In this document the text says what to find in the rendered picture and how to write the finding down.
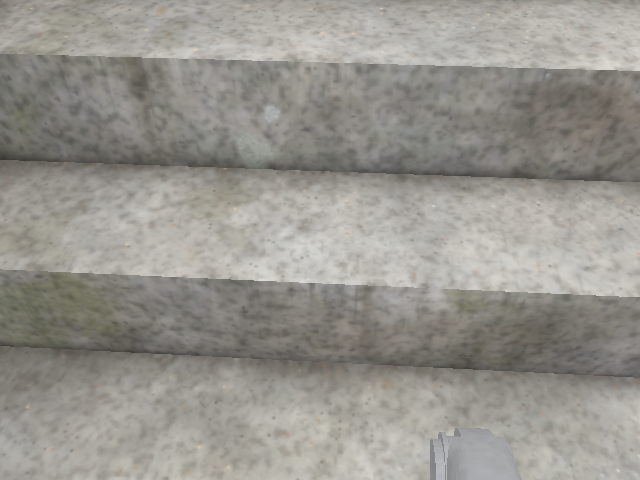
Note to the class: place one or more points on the robot right shin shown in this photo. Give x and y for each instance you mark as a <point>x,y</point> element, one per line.
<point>506,442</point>

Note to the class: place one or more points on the robot right thigh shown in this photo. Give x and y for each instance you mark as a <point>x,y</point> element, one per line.
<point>471,454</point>

